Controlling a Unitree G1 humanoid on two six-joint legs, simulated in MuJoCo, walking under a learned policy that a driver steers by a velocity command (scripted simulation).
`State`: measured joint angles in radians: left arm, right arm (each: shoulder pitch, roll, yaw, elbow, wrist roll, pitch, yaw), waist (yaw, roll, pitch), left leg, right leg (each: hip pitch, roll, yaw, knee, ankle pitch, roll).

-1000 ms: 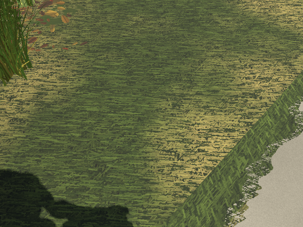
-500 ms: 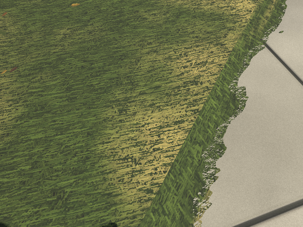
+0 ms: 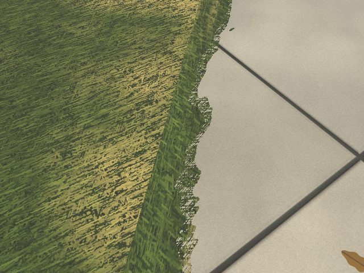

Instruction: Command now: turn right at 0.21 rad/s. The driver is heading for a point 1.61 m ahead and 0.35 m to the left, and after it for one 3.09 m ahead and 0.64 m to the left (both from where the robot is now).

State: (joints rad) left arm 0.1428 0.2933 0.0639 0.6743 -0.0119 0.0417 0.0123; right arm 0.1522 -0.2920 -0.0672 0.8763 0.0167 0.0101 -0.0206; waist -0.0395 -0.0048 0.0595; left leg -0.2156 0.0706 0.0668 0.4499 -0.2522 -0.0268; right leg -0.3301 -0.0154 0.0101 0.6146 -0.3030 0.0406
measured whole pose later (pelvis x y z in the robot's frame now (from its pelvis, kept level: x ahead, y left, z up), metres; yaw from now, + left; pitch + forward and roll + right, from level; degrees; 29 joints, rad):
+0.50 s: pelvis +0.01 -0.02 -0.01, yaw -1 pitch -1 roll +0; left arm 0.17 0.24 0.04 0.83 0.00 0.01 0.02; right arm 0.20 -0.26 -0.04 0.94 0.00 -0.01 -0.01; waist -0.01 -0.01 0.02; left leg -0.21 0.03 0.01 0.55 -0.33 -0.02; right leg -0.24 0.02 0.01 0.56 -0.33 -0.02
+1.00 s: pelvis +0.18 -0.02 +0.00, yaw -1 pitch +2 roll +0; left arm 0.47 0.23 0.05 0.95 -0.01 -0.08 0.01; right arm -0.04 -0.26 -0.03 0.79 0.03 -0.08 0.05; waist 0.10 0.03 0.04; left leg -0.61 0.06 0.03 0.59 -0.02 0.03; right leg 0.13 0.01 -0.02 0.16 -0.33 -0.01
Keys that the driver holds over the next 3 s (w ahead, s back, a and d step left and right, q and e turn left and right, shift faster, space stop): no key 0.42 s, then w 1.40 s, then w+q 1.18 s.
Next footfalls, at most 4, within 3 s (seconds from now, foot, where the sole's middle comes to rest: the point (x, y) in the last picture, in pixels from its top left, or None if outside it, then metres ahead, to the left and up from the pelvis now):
0.02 right None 0.05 -0.13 -0.78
0.34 left None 0.04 0.12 -0.78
1.10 left None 0.42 0.10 -0.78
1.66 right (214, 198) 0.73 -0.13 -0.78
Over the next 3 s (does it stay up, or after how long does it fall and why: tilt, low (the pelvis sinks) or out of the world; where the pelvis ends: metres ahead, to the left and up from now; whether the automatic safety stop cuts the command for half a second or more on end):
stays up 1.29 0.11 0.00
